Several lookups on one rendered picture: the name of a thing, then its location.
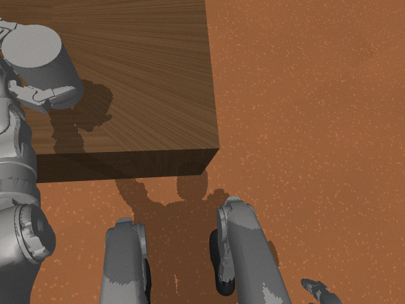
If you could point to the left robot hand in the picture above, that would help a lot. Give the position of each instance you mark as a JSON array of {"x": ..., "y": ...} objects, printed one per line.
[{"x": 31, "y": 97}]

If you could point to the can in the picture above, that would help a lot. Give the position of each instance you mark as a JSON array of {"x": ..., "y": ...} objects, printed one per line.
[{"x": 38, "y": 55}]

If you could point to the right robot hand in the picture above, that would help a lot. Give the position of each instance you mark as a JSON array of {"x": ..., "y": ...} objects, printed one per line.
[{"x": 320, "y": 292}]

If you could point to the left robot arm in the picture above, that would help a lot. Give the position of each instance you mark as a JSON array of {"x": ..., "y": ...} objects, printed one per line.
[{"x": 26, "y": 238}]

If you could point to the right robot foot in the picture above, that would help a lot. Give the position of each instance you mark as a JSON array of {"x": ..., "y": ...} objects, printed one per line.
[{"x": 224, "y": 288}]

